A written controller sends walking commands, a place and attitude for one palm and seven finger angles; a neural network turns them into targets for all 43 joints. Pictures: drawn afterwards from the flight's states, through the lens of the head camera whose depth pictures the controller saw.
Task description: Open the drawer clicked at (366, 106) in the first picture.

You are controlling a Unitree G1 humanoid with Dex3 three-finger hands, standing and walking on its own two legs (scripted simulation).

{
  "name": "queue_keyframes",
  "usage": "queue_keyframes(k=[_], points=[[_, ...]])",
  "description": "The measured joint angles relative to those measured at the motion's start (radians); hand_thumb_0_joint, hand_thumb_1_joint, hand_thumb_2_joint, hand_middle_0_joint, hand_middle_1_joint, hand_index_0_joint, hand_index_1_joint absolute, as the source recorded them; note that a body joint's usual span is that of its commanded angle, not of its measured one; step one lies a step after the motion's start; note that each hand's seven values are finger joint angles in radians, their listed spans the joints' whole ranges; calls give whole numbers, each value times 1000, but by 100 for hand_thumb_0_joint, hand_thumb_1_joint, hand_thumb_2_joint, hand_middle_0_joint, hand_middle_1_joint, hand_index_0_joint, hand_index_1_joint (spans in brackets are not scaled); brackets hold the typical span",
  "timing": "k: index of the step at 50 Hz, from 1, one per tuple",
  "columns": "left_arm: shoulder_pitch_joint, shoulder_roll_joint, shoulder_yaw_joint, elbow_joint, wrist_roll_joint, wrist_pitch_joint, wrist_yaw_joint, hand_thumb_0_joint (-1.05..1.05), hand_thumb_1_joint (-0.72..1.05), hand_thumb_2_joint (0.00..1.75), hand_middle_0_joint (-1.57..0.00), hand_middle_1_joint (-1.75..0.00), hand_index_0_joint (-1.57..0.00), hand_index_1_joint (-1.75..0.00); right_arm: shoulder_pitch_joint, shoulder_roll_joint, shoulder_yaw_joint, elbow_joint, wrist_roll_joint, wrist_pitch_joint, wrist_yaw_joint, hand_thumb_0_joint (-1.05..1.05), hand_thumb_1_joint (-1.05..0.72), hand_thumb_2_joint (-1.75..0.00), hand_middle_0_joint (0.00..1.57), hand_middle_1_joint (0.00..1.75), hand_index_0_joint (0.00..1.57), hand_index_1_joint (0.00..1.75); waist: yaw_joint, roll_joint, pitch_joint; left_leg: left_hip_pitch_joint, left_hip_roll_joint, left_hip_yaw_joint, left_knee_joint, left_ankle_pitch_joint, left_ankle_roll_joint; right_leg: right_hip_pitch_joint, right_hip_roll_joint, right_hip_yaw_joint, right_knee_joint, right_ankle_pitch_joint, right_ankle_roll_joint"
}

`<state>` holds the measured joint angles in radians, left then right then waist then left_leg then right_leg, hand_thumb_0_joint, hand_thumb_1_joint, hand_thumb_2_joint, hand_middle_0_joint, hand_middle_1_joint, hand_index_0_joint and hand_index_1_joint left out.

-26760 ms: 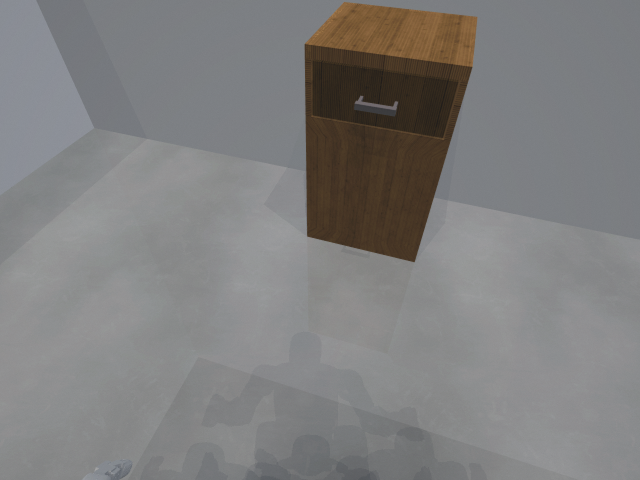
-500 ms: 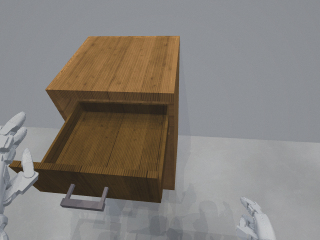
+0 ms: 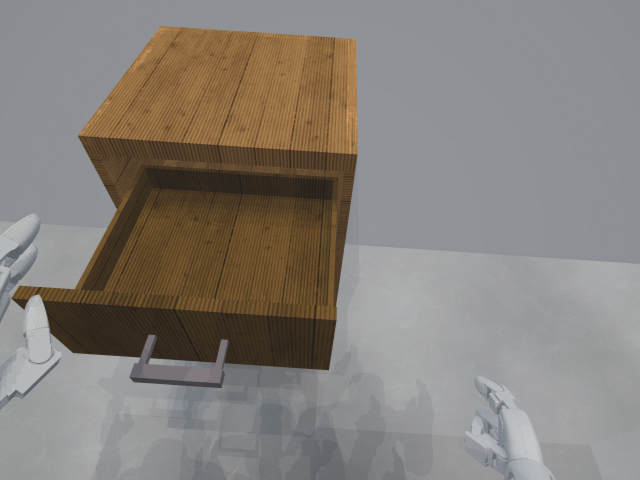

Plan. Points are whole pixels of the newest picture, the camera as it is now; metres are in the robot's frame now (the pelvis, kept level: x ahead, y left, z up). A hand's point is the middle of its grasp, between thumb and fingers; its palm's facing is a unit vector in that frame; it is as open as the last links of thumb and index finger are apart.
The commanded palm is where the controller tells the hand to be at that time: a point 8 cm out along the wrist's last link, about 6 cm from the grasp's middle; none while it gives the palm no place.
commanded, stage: step back with the hand held close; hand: left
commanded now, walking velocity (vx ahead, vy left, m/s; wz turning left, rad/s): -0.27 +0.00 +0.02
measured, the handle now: (182, 360) +0.29 +0.22 -0.08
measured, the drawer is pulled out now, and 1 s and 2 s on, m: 0.29 0.29 0.29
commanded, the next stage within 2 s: stop stepping back and stand still in 0.78 s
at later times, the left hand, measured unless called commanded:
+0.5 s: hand (35, 440) +0.13 +0.22 +0.16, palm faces +0.30 -0.85 -0.43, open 7.4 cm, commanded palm +0.06 +0.27 +0.18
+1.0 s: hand out of the picture +0.02 +0.17 +0.16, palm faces +0.22 -0.81 -0.54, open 7.4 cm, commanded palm -0.05 +0.23 +0.18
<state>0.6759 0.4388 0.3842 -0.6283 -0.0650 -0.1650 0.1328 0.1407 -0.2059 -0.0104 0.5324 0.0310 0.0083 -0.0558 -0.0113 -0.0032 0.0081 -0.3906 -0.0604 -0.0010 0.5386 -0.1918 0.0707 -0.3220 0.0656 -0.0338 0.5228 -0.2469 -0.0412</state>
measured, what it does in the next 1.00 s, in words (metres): walks backwards: left foot, then right foot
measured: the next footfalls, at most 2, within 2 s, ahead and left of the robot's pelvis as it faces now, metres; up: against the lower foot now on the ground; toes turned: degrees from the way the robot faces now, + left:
left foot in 0.58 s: -0.04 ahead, +0.12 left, +0.00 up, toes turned +1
right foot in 0.94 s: -0.20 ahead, -0.14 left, +0.00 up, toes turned +1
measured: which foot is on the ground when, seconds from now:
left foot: down 0.00-0.40, up 0.42-0.56, down 0.58-0.96, up 0.98-1.00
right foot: down 0.00-0.60, up 0.62-0.92, down 0.94-1.00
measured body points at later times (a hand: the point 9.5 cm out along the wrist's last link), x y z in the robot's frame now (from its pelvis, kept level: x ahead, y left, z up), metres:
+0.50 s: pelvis -0.06 -0.01 +0.00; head -0.04 +0.02 +0.44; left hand +0.11 +0.26 +0.18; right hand +0.10 -0.26 -0.08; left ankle -0.03 +0.09 -0.70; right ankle -0.04 -0.10 -0.73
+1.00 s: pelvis -0.19 -0.05 +0.00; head -0.13 -0.05 +0.44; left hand +0.00 +0.21 +0.19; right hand +0.00 -0.25 -0.10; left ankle -0.09 +0.11 -0.72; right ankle -0.22 -0.13 -0.73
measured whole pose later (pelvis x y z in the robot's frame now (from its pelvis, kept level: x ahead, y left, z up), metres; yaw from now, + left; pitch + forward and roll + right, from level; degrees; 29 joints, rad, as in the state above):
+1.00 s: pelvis -0.19 -0.05 +0.00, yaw -1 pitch +3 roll -2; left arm 0.67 0.43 0.38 -0.68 -0.06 -0.19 0.10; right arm 0.10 -0.15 0.02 0.59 0.00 -0.06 0.00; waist -0.02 0.05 0.07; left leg -0.52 0.10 -0.05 0.64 -0.25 -0.03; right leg -0.25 0.08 -0.07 0.51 -0.33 -0.05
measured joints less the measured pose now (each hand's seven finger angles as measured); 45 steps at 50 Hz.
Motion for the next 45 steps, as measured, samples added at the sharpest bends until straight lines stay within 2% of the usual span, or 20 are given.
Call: queue_keyframes(k=[7, 10, 12, 16, 19, 21, 23, 25, 26, 28, 29, 30, 33, 35, 37, 41, 45], points=[[-8, -22, 2, -22, 23, -4, 0, 2, 89, 90, -22, -31, -21, -30, 24, 14, 29, -17, -22, -45, 4, 1, -90, -90, 20, 30, 21, 30, 15, -10, 10, -41, -7, 6, 32, 12, 12, -54, -2, 17, 92, -66, 36], [-11, -25, 8, -42, 27, -10, -1, 2, 89, 90, -22, -31, -21, -30, 49, 18, 37, -13, -28, -64, 8, 1, -90, -90, 20, 30, 21, 30, 17, -15, -3, -69, -11, 0, 50, 16, 10, -12, -8, 41, 110, -84, 41], [-22, -35, 14, -46, 27, -22, -2, 2, 89, 90, -22, -31, -21, -30, 46, 17, 40, 2, -31, -72, 13, 1, -90, -90, 20, 30, 21, 30, 25, -8, 0, -88, 4, 0, 59, 19, 5, -7, 7, 48, 82, -106, 25], [-48, -33, 12, -44, 19, -38, -8, 2, 89, 90, -22, -31, -21, -30, 34, 13, 38, 27, -30, -84, 22, 1, -90, -90, 20, 30, 21, 30, 16, 9, 35, -98, 29, -20, 54, 46, -11, -9, 32, 28, 52, -38, 5], [-39, -22, 8, -48, 10, -47, -15, 2, 89, 90, -22, -31, -21, -30, 35, 7, 30, 33, -23, -81, 26, 1, -90, -90, 20, 30, 21, 30, 4, 14, 38, -118, 43, -29, 71, 47, -21, -22, 47, 19, 54, -27, -7], [-27, -16, 0, -49, 5, -55, -15, 2, 89, 90, -22, -31, -21, -30, 40, 4, 18, 43, -17, -74, 27, 1, -90, -90, 20, 30, 21, 30, -8, 7, 29, -138, 40, -37, 121, -43, -40, -27, 46, 14, 55, -24, -14], [-18, -14, -13, -46, 5, -61, -10, 2, 89, 90, -22, -31, -21, -30, 49, 3, 2, 66, -17, -62, 26, 1, -90, -90, 20, 30, 21, 30, -18, -14, 10, -154, 24, -48, 255, -150, -66, -29, 31, 13, 52, -21, -18], [-12, -18, -21, -38, 10, -60, -3, 2, 89, 90, -22, -31, -21, -30, 60, 3, -10, 86, -20, -43, 19, 1, -90, -90, 20, 30, 21, 30, -26, -41, -17, -140, 16, -49, 361, -217, -79, -29, 10, 18, 36, -12, -15], [-11, -21, -20, -34, 14, -59, 1, 2, 89, 90, -22, -31, -21, -30, 66, 2, -12, 88, -21, -34, 13, 1, -90, -90, 20, 30, 21, 30, -30, -54, -29, -116, 23, -46, 360, -232, -82, -31, 0, 19, 25, -4, -11], [-14, -21, -11, -28, 19, -54, 10, 2, 89, 90, -22, -31, -21, -30, 69, -6, -12, 81, -20, -21, 0, 1, -90, -90, 20, 30, 21, 30, -38, -65, -39, -40, 46, -45, 231, -203, -86, -44, -13, 16, 15, 8, -1], [-19, -19, -5, -32, 19, -50, 14, 2, 89, 90, -22, -31, -21, -30, 66, -15, -12, 70, -19, -19, -6, 1, -90, -90, 20, 30, 21, 30, -43, -57, -34, 8, 66, -49, 113, -113, -85, -57, -14, 9, 25, 9, 6], [-32, -12, 1, -34, 20, -46, 18, 2, 89, 90, -22, -31, -21, -30, 55, -18, -19, 67, -20, -21, -10, 1, -90, -90, 20, 30, 21, 30, -48, -57, -21, 26, 64, -49, 52, -85, -80, -76, -22, 3, 46, 6, 13], [-56, 10, 25, -28, 20, -40, 19, 2, 89, 90, -22, -31, -21, -30, 7, 12, -32, 72, -25, -45, 3, 1, -91, -90, 20, 30, 20, 30, -19, -91, 27, 21, 45, -10, 34, -71, -62, -136, -38, 40, 183, -92, 32], [-36, 9, 29, -40, 14, -28, 13, 2, 89, 90, -22, -31, -21, -30, -9, 34, -25, 64, -39, -69, 15, 1, -91, -90, 20, 30, 20, 30, -13, -76, 31, 13, 63, 2, 19, -56, -60, -161, -25, 42, 286, -178, 44], [-17, 2, 21, -67, 9, -18, 10, 2, 89, 90, -21, -31, -21, -30, -16, 56, -12, 58, -42, -89, 27, 1, -91, -90, 20, 30, 20, 30, -8, -56, 32, 7, 85, 5, -3, -33, -64, -154, -18, 36, 328, -195, 54], [-1, -8, 5, -116, 5, -23, 1, 2, 90, 90, -21, -31, -21, -30, -28, 92, 16, 60, -46, -103, 45, 1, -90, -90, 20, 30, 21, 30, 8, -39, 28, -10, 118, 16, -35, 14, -81, -86, -28, 19, 270, -181, 64], [-19, 1, 15, -100, 0, -29, -9, 2, 89, 90, -21, -31, -21, -30, -44, 103, 37, 64, -54, -102, 49, 1, -90, -90, 20, 30, 21, 30, 8, -23, 26, -62, 135, 12, -39, 59, -105, 0, -33, 22, 133, -153, 68]])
